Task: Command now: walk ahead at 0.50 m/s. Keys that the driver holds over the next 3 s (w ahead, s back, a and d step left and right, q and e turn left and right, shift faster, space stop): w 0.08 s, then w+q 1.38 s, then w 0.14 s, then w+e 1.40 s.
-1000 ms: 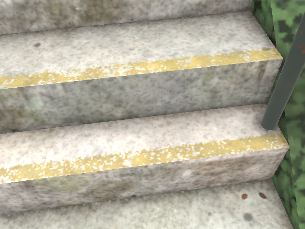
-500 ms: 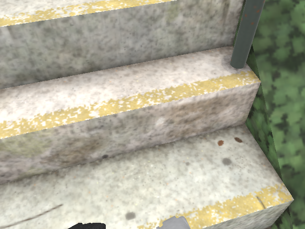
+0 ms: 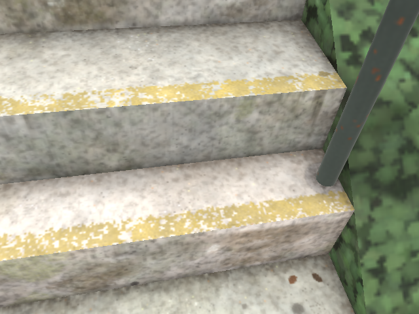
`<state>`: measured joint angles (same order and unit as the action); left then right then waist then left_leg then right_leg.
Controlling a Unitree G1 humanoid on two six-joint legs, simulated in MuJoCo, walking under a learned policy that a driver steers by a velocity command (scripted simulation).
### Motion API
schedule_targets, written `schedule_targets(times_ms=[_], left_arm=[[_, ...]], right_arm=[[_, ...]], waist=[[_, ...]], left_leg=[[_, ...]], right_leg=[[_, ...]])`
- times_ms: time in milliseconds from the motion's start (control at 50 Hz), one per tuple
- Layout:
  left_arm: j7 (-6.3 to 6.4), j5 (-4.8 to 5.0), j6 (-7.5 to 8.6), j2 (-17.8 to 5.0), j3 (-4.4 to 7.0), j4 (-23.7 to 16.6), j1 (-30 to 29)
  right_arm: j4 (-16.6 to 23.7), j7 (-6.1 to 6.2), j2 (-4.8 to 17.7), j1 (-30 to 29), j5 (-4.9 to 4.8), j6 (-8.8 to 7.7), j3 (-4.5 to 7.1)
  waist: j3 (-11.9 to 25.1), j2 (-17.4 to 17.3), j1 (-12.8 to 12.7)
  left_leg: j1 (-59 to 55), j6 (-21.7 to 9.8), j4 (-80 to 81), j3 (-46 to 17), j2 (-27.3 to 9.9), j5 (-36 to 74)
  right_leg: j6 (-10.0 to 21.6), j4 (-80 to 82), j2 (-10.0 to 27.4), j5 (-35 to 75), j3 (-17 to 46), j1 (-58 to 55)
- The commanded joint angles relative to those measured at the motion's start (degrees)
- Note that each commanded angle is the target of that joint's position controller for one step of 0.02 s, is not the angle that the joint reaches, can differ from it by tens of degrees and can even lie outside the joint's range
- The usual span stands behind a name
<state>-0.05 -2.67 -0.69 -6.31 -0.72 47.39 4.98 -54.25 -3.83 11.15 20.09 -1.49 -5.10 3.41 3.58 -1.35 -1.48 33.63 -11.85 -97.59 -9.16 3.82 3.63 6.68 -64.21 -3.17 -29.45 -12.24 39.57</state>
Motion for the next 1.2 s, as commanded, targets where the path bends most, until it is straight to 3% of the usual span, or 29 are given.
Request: schedule_targets(times_ms=[20,40,60,100,120,180,240,300,340,420,460,480,500,540,580,620,680,780,840,900,920,940,960,980,1000,1020,1060,1100,1200], left_arm=[[-7.14,-0.85,-0.29,0.04,-0.15,12.17,14.08],[-8.01,-0.82,1.81,1.78,-0.91,12.80,5.60],[-1.83,1.99,5.81,-2.08,1.66,11.97,8.83],[0.95,1.79,10.39,-0.38,-0.21,14.25,11.04],[-5.70,-6.16,8.25,5.09,-2.35,12.18,0.78],[-8.17,-4.61,5.27,-5.98,-1.01,12.98,8.26],[-8.62,-6.43,2.23,-6.41,-1.99,21.20,33.99],[-8.30,-5.46,4.04,-5.73,-2.04,21.12,32.69],[-8.72,-2.50,6.22,-9.53,-1.55,16.28,16.89],[-8.81,-2.40,6.54,-18.09,1.37,18.03,22.06],[-10.69,-5.69,4.55,-16.19,2.14,19.29,27.41],[-11.40,-5.65,3.57,-14.26,2.63,16.75,20.61],[-4.43,0.82,8.24,-11.23,3.64,2.61,6.55],[-0.29,-1.91,8.78,-1.81,0.70,-4.55,0.43],[-4.83,0.25,4.10,-6.44,1.99,1.11,5.39],[-4.63,-2.80,3.63,-4.73,0.81,-1.08,3.74],[-2.82,-1.40,2.76,-8.51,1.52,-1.04,1.72],[-3.73,-0.92,3.48,-2.95,-2.05,-10.55,-17.34],[-2.50,-1.20,-1.06,-0.45,-2.79,-17.84,-29.67],[-4.42,1.00,-3.52,-7.20,-0.30,-17.28,-22.17],[-3.50,1.31,-2.79,-8.91,0.73,-14.88,-17.38],[-3.26,4.19,-1.43,-9.34,0.76,-9.94,-11.95],[-2.44,2.52,-1.67,-10.30,2.43,-5.04,7.40],[-3.31,-1.87,-2.34,-11.60,2.62,-0.14,20.16],[-1.04,-3.42,0.27,-10.97,2.21,0.62,17.98],[-1.14,-0.78,1.50,-9.05,1.92,3.71,12.11],[-2.25,0.44,3.07,3.50,-1.35,8.59,6.54],[0.04,1.86,4.38,5.81,-1.44,10.29,3.19],[-2.28,-4.75,4.47,-1.18,0.21,14.61,7.80]], right_arm=[[5.31,-3.31,-4.90,-3.83,1.59,2.55,-2.19],[5.07,-3.04,-6.20,-1.91,2.63,2.90,-3.43],[15.70,2.83,-11.37,-7.27,4.58,3.06,-4.93],[17.61,6.29,-9.39,-16.25,3.70,4.64,-4.76],[17.09,0.94,-2.72,-13.02,0.32,5.86,-5.49],[17.57,-0.36,4.97,-19.89,2.86,8.93,-4.33],[15.54,1.00,-0.87,-30.22,3.39,12.84,-7.45],[14.38,1.07,-2.36,-33.15,3.14,11.24,-7.51],[16.67,-1.25,0.34,-34.93,3.17,11.33,-7.67],[12.98,-2.14,0.84,-25.67,3.50,12.19,-8.31],[4.19,0.60,6.89,-7.66,1.56,10.88,-5.64],[-0.55,1.43,11.02,4.62,3.83,9.86,-4.15],[3.06,4.17,10.20,-7.35,4.94,8.71,-1.17],[1.47,5.02,9.18,-10.63,2.40,5.82,-0.27],[-5.13,-0.60,3.14,-0.41,3.58,0.89,-3.31],[-6.56,-1.30,1.68,-3.55,3.19,-0.40,-4.36],[-2.46,-0.16,1.08,-8.58,3.09,-1.81,-4.33],[-14.12,-0.04,-0.73,24.20,8.52,-0.83,-4.46],[-11.06,-2.67,1.75,10.33,4.97,0.17,-3.90],[-5.35,-3.38,10.38,4.57,-1.21,-2.87,-2.42],[-5.08,-3.68,10.54,6.97,-1.11,-3.63,-1.34],[-8.12,-5.40,6.89,18.77,4.07,-3.31,-2.05],[-6.70,-5.25,5.32,11.96,6.31,-2.51,-2.64],[-13.12,-5.50,1.58,7.17,6.11,-0.67,-2.42],[-9.69,-5.40,3.31,2.59,2.66,-0.05,-1.76],[-10.22,-4.11,2.70,1.50,1.27,-0.32,-1.42],[-8.89,-2.60,1.08,-1.99,3.59,0.45,-1.63],[-4.97,-1.74,-1.98,-8.46,3.48,1.73,-2.66],[1.85,-1.93,-5.53,-19.94,1.20,3.06,-6.72]], waist=[[-6.97,-10.01,-1.17],[-5.51,-7.21,4.29],[-2.52,6.07,10.89],[-8.41,3.10,8.44],[-5.02,-0.56,13.27],[3.36,3.93,10.87],[1.68,8.50,-1.11],[1.22,8.57,-0.23],[5.10,10.03,7.56],[17.07,17.56,9.04],[20.72,9.86,10.59],[18.47,-3.70,14.77],[16.87,-18.06,6.16],[6.37,-9.68,5.22],[-2.34,-2.77,3.07],[0.07,-1.24,-4.00],[3.79,2.78,-4.40],[0.53,-1.05,4.57],[-1.97,-1.38,-0.08],[6.32,-6.35,-6.74],[9.80,-7.51,-5.84],[24.76,4.21,1.85],[33.26,7.31,-8.15],[31.01,25.86,-13.49],[20.28,9.07,-10.69],[6.12,9.41,-6.65],[6.92,-3.94,-0.93],[4.25,1.32,2.13],[-1.70,3.87,1.89]], left_leg=[[45.47,-10.38,-40.00,-18.70,4.92,0.36],[45.29,-11.35,-39.44,-15.88,1.17,-5.33],[36.03,-0.41,-38.13,-4.48,1.96,-16.03],[39.64,2.83,-52.43,2.60,3.28,-18.23],[40.98,-6.76,-41.97,-1.46,-0.48,-14.14],[33.43,-6.26,-18.63,4.80,-3.56,-5.91],[68.51,-3.85,-20.83,3.01,-2.61,-21.53],[70.31,-2.85,-18.07,5.02,-5.80,-25.61],[31.45,-1.86,-3.45,17.88,-3.72,-30.57],[27.09,3.54,28.19,21.32,6.01,-45.17],[3.48,-1.47,37.21,1.32,5.89,-36.37],[-11.59,-6.40,51.25,-17.86,-0.27,-39.16],[-12.15,-9.39,61.54,-34.28,-0.76,-62.48],[-8.92,-7.39,65.56,-25.72,-2.70,-45.41],[-7.64,0.14,63.49,-27.24,-6.64,-22.02],[-8.75,-0.52,62.14,-14.27,-3.32,-0.94],[-1.24,1.02,69.05,-10.30,-1.83,-6.43],[-29.64,-1.55,67.73,-20.31,-8.64,-3.94],[1.96,-7.21,86.28,-19.19,-6.89,-7.48],[-3.59,-9.61,84.12,-18.25,-14.92,85.99],[-14.93,-8.38,75.13,-17.36,-14.82,103.70],[2.25,-2.07,61.53,-15.49,-11.19,107.04],[8.28,0.21,50.60,-16.32,-8.09,88.91],[9.20,8.10,13.26,-9.13,0.80,6.64],[21.33,4.09,-4.01,-9.18,-2.04,8.03],[31.10,2.32,-10.27,-6.51,-3.63,8.69],[32.31,-0.91,-10.82,-5.86,-3.82,2.63],[33.30,-1.11,-9.49,-2.15,-5.64,-11.29],[46.37,-4.31,-21.80,2.73,-9.09,-17.86]], right_leg=[[10.17,37.66,20.42,27.48,43.58,-18.73],[10.03,39.59,18.33,15.99,35.27,-13.55],[1.41,40.20,15.34,3.43,23.99,-16.34],[3.08,48.22,14.70,15.83,17.05,-7.07],[0.82,48.30,10.53,14.53,12.08,-0.87],[5.70,52.36,10.92,22.57,10.00,-1.00],[9.75,53.17,21.29,23.20,18.64,-39.22],[7.82,57.72,24.41,26.74,15.24,-48.07],[10.97,63.77,20.47,64.49,3.83,-19.59],[14.92,41.76,25.75,130.71,6.06,-55.02],[13.07,21.82,18.63,124.29,7.38,-34.64],[10.37,7.06,12.16,81.17,11.13,-11.45],[4.30,-15.60,1.35,37.74,8.94,-2.43],[1.15,-49.63,-0.24,29.39,17.26,13.45],[4.49,-55.68,-3.44,27.16,31.97,28.32],[4.20,-54.06,-1.13,25.01,24.38,32.62],[0.88,-46.92,4.51,26.09,15.08,26.09],[5.08,-64.39,3.26,5.57,16.96,57.69],[1.86,-40.69,4.87,7.15,6.42,28.96],[-4.94,-16.33,-3.67,7.31,-1.84,-0.85],[-3.38,-1.35,-6.43,5.24,-0.51,-3.85],[4.06,0.23,-1.81,11.16,11.05,-32.73],[5.99,13.78,3.89,6.55,24.63,-47.37],[19.80,28.56,22.58,20.15,52.06,-43.34],[15.87,37.12,23.03,-4.62,60.32,-32.05],[12.46,33.55,21.03,-14.45,51.61,-20.53],[7.39,30.39,17.37,1.01,30.40,-19.70],[4.20,35.64,14.36,4.98,19.68,-18.17],[5.08,52.86,20.26,1.53,12.44,-19.83]])
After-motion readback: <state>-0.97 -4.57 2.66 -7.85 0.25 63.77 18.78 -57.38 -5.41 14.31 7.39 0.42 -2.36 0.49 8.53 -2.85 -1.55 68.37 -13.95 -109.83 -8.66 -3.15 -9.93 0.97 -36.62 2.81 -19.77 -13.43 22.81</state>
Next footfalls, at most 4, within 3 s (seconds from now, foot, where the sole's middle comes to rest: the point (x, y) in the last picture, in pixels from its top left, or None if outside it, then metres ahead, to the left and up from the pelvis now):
0.42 left None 0.29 0.16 -0.46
0.92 right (207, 197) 0.59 0.04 -0.25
1.44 left None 0.65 0.51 -0.06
2.20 right None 0.98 0.47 0.13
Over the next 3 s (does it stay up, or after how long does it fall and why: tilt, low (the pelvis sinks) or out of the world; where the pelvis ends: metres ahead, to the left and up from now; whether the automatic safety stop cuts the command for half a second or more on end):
stays up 1.08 0.64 1.05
